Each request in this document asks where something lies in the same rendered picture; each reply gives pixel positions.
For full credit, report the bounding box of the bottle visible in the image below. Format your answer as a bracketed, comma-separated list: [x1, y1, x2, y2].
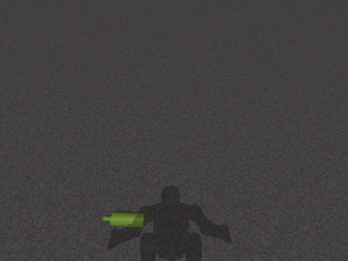
[103, 212, 145, 227]

